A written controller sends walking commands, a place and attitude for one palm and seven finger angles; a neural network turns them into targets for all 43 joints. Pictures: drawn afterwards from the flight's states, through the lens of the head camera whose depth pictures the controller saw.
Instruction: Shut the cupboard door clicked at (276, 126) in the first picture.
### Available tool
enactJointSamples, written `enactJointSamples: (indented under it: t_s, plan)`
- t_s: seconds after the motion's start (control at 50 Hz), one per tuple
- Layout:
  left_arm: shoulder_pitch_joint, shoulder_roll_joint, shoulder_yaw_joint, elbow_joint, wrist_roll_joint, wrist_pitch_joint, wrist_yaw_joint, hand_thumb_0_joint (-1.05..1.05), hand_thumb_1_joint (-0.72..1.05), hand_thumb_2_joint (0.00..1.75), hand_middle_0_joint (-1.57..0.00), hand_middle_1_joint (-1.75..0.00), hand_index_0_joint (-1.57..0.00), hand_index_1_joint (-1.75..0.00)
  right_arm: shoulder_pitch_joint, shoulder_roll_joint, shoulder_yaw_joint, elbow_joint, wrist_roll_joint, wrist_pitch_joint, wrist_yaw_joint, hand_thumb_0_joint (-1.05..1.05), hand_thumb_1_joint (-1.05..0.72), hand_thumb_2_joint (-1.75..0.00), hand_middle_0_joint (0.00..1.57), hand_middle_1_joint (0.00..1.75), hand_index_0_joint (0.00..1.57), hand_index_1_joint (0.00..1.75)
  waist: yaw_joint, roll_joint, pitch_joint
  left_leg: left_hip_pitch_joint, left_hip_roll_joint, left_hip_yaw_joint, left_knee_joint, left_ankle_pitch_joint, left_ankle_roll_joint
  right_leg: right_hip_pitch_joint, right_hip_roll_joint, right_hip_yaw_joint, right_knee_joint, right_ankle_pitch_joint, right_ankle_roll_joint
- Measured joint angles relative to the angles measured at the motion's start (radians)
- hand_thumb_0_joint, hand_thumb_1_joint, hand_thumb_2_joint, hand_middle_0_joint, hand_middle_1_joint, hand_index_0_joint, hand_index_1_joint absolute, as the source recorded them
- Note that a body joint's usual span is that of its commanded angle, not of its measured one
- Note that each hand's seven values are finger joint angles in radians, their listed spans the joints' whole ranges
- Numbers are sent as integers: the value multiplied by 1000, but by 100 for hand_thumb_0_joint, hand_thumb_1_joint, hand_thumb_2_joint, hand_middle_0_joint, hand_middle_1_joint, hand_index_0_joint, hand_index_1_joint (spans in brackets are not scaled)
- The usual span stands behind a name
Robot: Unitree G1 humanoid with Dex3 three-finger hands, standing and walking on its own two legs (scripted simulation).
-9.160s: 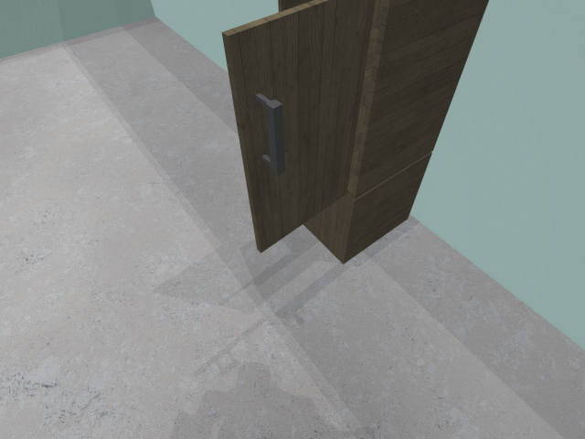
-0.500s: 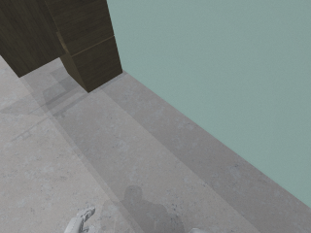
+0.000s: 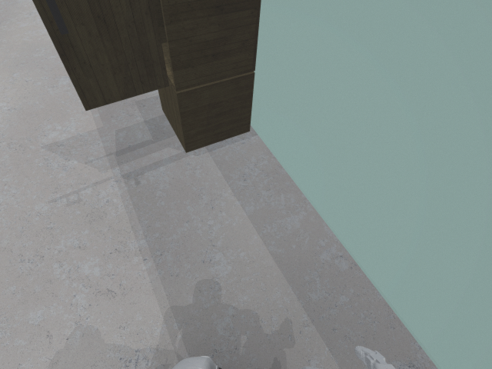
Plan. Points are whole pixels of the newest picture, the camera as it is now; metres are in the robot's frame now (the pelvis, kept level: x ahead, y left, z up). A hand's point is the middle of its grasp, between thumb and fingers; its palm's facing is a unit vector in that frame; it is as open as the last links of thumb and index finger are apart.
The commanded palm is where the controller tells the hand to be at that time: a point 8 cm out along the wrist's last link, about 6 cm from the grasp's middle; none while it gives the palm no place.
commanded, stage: walk to a spot facing it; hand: left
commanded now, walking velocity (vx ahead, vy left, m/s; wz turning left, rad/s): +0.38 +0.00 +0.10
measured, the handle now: (50, 1) +0.96 +0.67 +0.07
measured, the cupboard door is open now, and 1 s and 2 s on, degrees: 93 93 93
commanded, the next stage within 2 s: turn to face it in 0.70 s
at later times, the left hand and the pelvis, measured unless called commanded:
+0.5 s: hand (203, 238) +0.38 +0.13 -0.14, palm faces +0.03 -0.98 -0.19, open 7.4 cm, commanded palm none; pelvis +0.24 -0.05 +0.00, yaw +5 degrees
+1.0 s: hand (170, 241) +0.38 +0.21 -0.18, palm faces +0.36 -0.92 -0.19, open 7.4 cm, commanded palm none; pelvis +0.44 +0.03 +0.00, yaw +16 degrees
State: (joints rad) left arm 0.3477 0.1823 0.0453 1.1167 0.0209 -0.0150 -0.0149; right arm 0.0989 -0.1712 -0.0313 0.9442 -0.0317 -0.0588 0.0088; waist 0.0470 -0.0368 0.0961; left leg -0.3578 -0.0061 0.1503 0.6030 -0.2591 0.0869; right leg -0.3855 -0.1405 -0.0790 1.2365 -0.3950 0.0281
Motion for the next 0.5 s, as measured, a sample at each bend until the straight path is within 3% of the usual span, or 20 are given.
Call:
enactJointSamples:
  t_s: [0.08, 0.16, 0.26, 0.36, 0.4, 0.44, 0.48, 0.5]
  plan:
    - [-83, -9, 6, -52, 7, -8, -6, 1, 91, 90, -20, -29, -20, -30, 84, -2, -18, 45, 12, -13, -25, -2, -95, -90, 20, 30, 21, 30, -10, 10, -16, 120, -21, -18, -150, 28, 3, -144, -6, 28, -83, 101, 7]
    - [-159, -4, 12, -86, 8, -2, -8, 1, 92, 90, -20, -29, -20, -30, 169, -18, -14, 89, 9, -11, -22, -2, -95, -90, 20, 30, 21, 30, -33, 10, -37, 228, -31, -32, -262, 33, -2, -206, -9, 31, -235, 202, 14]
    - [-249, 17, 7, -112, 4, 5, -18, 0, 92, 90, -20, -29, -19, -30, 267, -7, 1, 135, 4, -7, -20, -1, -93, -90, 20, 30, 20, 30, -70, 10, -42, 332, -31, -46, -327, -5, -25, -196, 8, 18, -425, 270, 4]
    - [-313, 26, 0, -138, 2, 0, -23, 0, 91, 90, -20, -29, -19, -30, 345, 12, 11, 176, -5, -2, -19, 0, -92, -90, 20, 30, 20, 30, -112, 23, -31, 401, -12, -52, -292, -104, -62, -102, 58, -16, -597, 231, -31]
    - [-326, 29, -2, -155, 4, -24, -25, 0, 91, 90, -20, -29, -20, -30, 380, 26, 14, 196, 1, 4, -16, 0, -92, -90, 20, 30, 20, 30, -120, 21, -28, 375, 0, -64, -155, -184, -74, -19, 76, -26, -672, 245, -63]
    - [-331, 12, 0, -163, 0, -52, -16, 0, 91, 90, -20, -29, -20, -30, 369, 28, 12, 217, 13, 21, -13, 0, -91, -90, 20, 30, 20, 30, -118, 45, -6, 248, 20, -101, 196, -241, -68, -3, 89, -48, -610, 178, -78]
    - [-305, -9, -6, -164, -6, -61, -6, 0, 91, 90, -20, -29, -20, -30, 342, 24, 3, 220, 14, 39, -10, 0, -91, -90, 20, 30, 20, 30, -116, 63, -1, 110, 32, -126, 473, -207, -62, 44, 99, -71, -617, 128, -76]
    - [-284, -19, -7, -158, -7, -63, 0, 0, 91, 90, -20, -29, -20, -30, 324, 21, -1, 215, 12, 47, -8, 1, -91, -90, 20, 30, 20, 30, -115, 68, -5, 49, 43, -128, 539, -169, -63, 73, 103, -80, -643, 125, -69]
